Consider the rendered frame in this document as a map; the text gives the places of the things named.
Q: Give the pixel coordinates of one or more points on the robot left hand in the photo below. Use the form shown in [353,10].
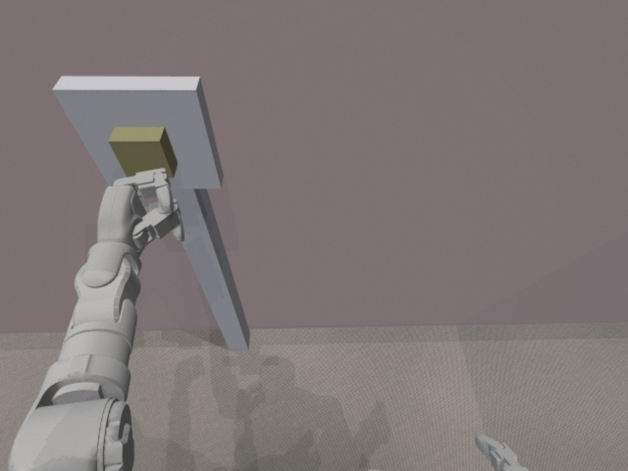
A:
[122,217]

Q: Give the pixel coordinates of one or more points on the button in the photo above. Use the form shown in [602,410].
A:
[140,149]

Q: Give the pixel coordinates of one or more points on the left robot upper arm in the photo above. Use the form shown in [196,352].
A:
[93,435]

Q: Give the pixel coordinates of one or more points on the robot left forearm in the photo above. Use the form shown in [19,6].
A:
[93,363]

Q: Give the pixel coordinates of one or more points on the robot right hand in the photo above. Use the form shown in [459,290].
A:
[501,456]

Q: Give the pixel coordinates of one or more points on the panel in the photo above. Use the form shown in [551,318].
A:
[96,105]

